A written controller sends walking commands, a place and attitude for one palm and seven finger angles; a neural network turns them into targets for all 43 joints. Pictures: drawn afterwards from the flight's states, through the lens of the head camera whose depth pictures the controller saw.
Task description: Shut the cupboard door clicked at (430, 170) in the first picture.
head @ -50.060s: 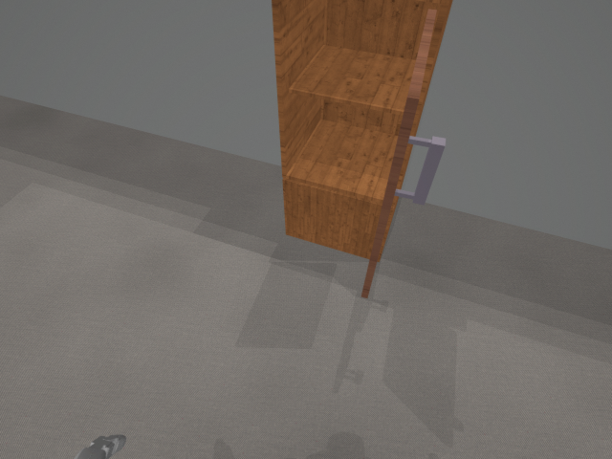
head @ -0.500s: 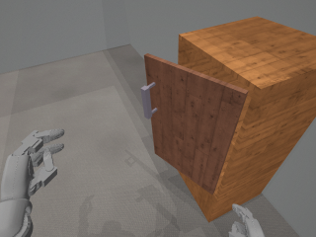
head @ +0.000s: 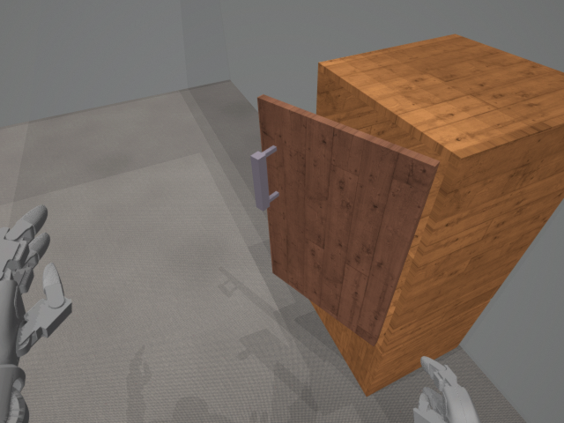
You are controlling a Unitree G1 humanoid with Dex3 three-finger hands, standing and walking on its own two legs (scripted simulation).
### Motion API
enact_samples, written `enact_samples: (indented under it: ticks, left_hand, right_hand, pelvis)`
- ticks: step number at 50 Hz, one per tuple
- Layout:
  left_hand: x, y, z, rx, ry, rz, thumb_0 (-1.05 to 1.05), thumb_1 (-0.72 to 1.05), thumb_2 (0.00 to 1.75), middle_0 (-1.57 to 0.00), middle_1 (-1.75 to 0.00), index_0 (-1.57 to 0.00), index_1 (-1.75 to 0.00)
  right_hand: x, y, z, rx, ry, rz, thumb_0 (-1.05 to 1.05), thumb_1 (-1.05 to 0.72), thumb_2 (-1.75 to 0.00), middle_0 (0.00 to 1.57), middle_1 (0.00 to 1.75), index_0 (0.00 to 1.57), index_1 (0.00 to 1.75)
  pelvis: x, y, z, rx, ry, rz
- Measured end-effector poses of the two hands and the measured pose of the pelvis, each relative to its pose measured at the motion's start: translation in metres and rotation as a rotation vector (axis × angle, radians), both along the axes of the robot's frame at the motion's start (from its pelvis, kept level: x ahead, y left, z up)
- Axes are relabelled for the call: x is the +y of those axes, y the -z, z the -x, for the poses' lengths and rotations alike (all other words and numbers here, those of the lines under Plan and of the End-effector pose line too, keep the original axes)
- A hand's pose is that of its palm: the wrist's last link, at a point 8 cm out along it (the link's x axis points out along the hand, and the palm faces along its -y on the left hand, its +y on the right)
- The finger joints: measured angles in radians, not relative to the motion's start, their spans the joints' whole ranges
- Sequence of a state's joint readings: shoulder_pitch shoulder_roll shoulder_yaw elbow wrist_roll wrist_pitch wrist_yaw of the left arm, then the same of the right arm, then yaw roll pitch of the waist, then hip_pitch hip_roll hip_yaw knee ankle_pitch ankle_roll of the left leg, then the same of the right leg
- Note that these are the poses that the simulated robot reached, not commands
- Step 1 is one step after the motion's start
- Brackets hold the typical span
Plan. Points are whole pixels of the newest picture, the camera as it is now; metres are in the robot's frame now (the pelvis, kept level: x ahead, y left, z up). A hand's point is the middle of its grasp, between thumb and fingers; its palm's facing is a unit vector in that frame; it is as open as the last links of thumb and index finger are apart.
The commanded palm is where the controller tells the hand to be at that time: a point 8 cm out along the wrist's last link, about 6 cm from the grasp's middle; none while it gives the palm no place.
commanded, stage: step back with the hand held close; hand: left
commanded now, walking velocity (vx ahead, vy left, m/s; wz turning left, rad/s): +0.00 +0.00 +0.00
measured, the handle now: (267, 178) +0.62 +0.11 +0.00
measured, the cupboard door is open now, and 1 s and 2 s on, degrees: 24 24 24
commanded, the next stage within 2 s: stop stepping back and stand still in 1.94 s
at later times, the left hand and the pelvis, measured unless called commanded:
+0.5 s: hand (62, 300) +0.19 +0.27 +0.15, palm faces +0.34 -0.79 -0.51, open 7.4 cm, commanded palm +0.13 +0.31 +0.17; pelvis -0.02 +0.02 -0.01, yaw -2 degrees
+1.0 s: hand (5, 357) +0.13 +0.29 +0.16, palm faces +0.46 -0.76 -0.45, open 7.4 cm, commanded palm +0.06 +0.32 +0.17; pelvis -0.08 +0.02 -0.03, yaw -1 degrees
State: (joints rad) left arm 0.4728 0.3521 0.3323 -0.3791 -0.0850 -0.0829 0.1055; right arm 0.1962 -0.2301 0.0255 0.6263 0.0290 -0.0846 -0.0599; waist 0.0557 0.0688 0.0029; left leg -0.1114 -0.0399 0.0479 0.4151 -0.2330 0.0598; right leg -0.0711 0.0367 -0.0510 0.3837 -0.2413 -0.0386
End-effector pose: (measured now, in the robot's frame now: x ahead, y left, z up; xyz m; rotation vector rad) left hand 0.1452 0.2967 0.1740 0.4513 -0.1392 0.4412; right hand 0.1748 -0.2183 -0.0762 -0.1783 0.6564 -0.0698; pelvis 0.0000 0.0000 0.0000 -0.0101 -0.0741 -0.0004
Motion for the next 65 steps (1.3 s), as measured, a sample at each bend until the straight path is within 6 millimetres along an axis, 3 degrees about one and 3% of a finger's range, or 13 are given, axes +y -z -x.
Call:
enact_samples:
  ticks: [12, 21, 31, 42, 65]
  left_hand:
    - [0.007, -0.002, -0.011, 0.007, 0.009, -0.061, 0.01, 0.89, 0.89, -0.21, -0.30, -0.21, -0.30]
    - [0.009, -0.001, -0.019, 0.044, 0.085, -0.114, 0.01, 0.89, 0.89, -0.21, -0.30, -0.21, -0.30]
    - [0.018, -0.004, 0.012, -0.008, 0.098, -0.144, 0.01, 0.89, 0.89, -0.21, -0.30, -0.21, -0.30]
    - [0.029, 0.004, 0.050, -0.091, 0.041, -0.141, 0.01, 0.89, 0.89, -0.21, -0.30, -0.21, -0.30]
    - [0.024, 0.002, 0.074, -0.190, 0.096, -0.180, 0.01, 0.89, 0.89, -0.21, -0.30, -0.21, -0.30]
  right_hand:
    - [-0.009, 0.010, 0.006, 0.069, 0.043, 0.019, 0.01, -0.91, -0.89, 0.20, 0.30, 0.20, 0.30]
    - [-0.021, 0.010, 0.023, 0.106, 0.141, 0.052, 0.01, -0.91, -0.89, 0.20, 0.30, 0.20, 0.30]
    - [-0.013, 0.006, 0.056, 0.093, 0.146, 0.079, 0.01, -0.91, -0.89, 0.20, 0.30, 0.20, 0.30]
    - [-0.004, 0.016, 0.096, 0.111, 0.102, 0.108, 0.01, -0.90, -0.89, 0.20, 0.30, 0.20, 0.30]
    - [-0.007, 0.019, 0.135, 0.128, 0.100, 0.139, 0.01, -0.90, -0.89, 0.20, 0.30, 0.20, 0.30]
  pelvis:
    - [0.004, 0.002, -0.002, 0.067, 0.007, 0.011]
    - [0.015, 0.007, 0.006, 0.098, 0.027, -0.002]
    - [0.021, 0.012, 0.035, 0.096, 0.032, 0.005]
    - [0.024, 0.021, 0.065, 0.082, 0.014, 0.021]
    - [0.022, 0.029, 0.097, 0.091, 0.007, 0.029]
